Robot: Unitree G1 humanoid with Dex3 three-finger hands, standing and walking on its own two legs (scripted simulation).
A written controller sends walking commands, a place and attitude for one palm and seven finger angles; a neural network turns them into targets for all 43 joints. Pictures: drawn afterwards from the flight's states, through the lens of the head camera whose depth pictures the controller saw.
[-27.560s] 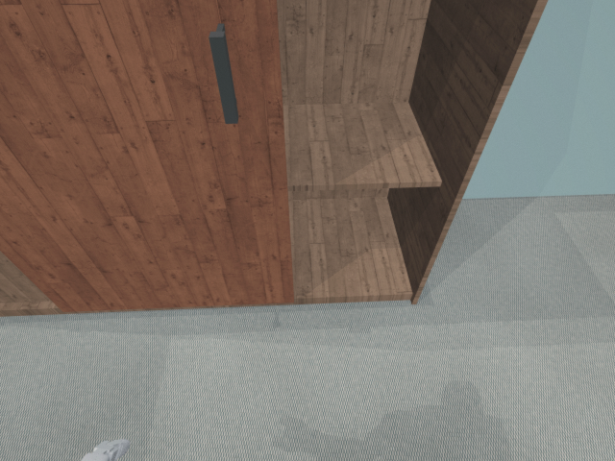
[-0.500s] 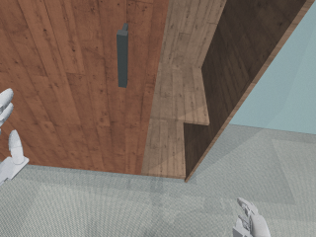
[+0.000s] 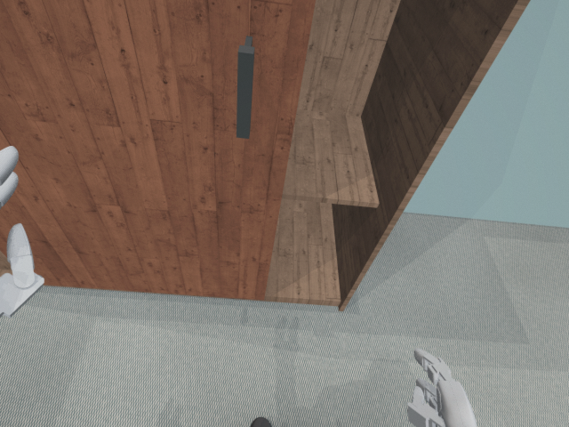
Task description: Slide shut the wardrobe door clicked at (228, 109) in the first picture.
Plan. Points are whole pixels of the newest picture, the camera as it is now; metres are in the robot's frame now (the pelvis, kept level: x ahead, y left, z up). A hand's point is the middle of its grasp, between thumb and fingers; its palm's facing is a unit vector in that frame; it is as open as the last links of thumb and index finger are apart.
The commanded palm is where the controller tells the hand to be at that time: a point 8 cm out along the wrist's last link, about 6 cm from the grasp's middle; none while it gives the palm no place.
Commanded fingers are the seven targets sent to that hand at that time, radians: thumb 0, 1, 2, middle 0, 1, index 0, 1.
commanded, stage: step back with the hand held close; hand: left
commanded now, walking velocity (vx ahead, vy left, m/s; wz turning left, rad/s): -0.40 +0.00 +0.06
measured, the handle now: (245, 89) +0.60 +0.14 +0.15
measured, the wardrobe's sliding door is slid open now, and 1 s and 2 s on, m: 0.29 0.29 0.29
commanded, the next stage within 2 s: stop stepping back and stand still in 0.20 s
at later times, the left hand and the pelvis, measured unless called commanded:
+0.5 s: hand out of the picture +0.04 +0.32 +0.21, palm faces +0.39 -0.78 -0.48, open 7.4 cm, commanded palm -0.01 +0.37 +0.18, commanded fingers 0.00 0.90 0.90 -0.20 -0.30 -0.20 -0.30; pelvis -0.14 +0.07 +0.01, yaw +1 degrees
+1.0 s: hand out of the picture -0.04 +0.39 +0.21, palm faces +0.50 -0.75 -0.44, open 7.4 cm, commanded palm -0.11 +0.42 +0.18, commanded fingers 0.00 0.90 0.90 -0.20 -0.30 -0.20 -0.30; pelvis -0.22 +0.11 -0.01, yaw +4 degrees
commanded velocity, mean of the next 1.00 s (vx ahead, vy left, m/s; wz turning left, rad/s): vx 0.06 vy -0.09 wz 0.02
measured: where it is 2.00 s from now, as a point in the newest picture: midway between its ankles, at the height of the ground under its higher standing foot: outside the picture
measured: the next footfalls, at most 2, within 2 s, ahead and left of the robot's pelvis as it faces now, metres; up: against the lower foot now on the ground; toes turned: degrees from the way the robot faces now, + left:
right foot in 0.02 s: -0.01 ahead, -0.13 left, +0.00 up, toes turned -2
left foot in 0.22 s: +0.02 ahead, +0.14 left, +0.00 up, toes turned +1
